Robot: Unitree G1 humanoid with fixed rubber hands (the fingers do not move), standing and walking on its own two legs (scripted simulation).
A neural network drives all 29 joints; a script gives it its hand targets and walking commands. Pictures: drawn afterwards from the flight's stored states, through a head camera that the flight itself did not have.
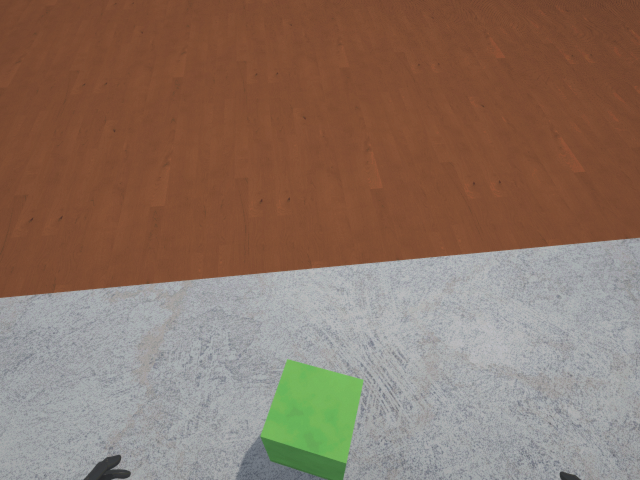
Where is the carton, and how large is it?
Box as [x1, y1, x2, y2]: [260, 359, 363, 479]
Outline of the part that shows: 287,359 260,436 269,458 272,461 327,479 342,479 363,380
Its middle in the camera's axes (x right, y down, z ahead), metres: -0.01 +0.50 +1.06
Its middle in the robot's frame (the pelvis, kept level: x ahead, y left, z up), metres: +0.38 +0.04 -0.66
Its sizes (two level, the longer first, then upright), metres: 0.210 0.200 0.250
